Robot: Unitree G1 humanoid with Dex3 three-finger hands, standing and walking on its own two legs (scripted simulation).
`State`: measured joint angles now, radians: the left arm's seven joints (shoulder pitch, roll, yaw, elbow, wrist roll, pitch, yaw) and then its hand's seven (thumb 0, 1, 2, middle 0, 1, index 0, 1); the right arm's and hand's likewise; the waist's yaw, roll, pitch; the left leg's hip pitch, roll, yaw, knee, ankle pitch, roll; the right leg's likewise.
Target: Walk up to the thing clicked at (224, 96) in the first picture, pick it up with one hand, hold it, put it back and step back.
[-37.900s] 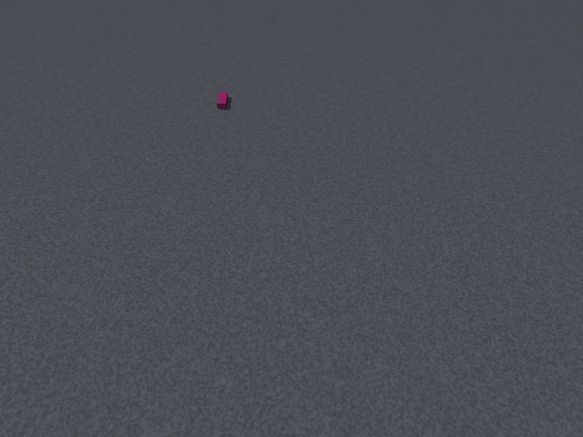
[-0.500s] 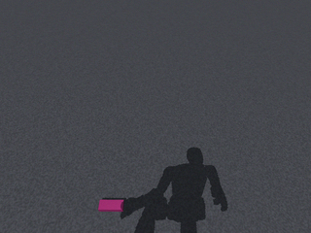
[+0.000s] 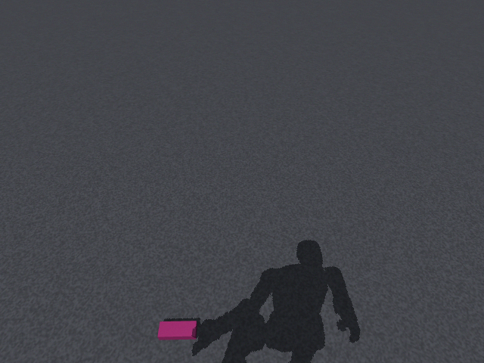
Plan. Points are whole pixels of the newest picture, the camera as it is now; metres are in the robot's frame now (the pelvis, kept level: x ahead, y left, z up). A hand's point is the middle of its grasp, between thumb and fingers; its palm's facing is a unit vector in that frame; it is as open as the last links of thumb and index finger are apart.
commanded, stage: stand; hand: left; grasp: from above
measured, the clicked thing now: (178, 330) +0.45 +0.22 -0.76
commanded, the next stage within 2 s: step back in 1.58 s
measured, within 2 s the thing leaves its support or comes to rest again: neither
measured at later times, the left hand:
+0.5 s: hand out of the picture +0.05 +0.21 -0.17, palm faces +0.00 -0.96 -0.28, open 7.3 cm
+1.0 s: hand out of the picture +0.05 +0.17 -0.18, palm faces +0.00 -0.98 -0.21, open 7.3 cm
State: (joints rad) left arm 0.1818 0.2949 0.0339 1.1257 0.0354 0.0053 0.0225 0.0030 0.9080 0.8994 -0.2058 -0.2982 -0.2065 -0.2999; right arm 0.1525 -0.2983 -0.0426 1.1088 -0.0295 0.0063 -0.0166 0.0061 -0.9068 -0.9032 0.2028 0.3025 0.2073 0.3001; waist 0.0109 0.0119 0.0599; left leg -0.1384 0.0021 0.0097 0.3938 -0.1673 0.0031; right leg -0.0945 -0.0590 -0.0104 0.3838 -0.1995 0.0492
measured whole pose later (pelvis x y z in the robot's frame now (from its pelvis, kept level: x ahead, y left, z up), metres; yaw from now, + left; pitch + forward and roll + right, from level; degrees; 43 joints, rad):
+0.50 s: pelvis +0.01 -0.01 +0.00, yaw -1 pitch -4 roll +0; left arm 0.17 0.26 0.02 1.17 0.02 0.01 0.01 0.00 0.91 0.90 -0.21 -0.30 -0.21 -0.30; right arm 0.16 -0.27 -0.01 1.15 -0.02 0.01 -0.01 0.01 -0.91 -0.90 0.20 0.30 0.21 0.30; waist 0.00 0.01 0.06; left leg -0.13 0.03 0.01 0.36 -0.17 -0.02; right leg -0.10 -0.03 -0.01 0.36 -0.20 0.03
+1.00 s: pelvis +0.03 -0.01 +0.00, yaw -1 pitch -3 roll +0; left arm 0.20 0.17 0.02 1.19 0.03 0.01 0.03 0.00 0.91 0.90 -0.20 -0.30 -0.21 -0.30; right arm 0.20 -0.19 -0.01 1.18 -0.02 0.01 -0.03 0.00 -0.91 -0.90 0.20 0.30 0.21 0.30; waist 0.00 0.00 0.05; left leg -0.13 0.02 0.02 0.38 -0.20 -0.01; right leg -0.09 -0.04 0.00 0.36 -0.22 0.04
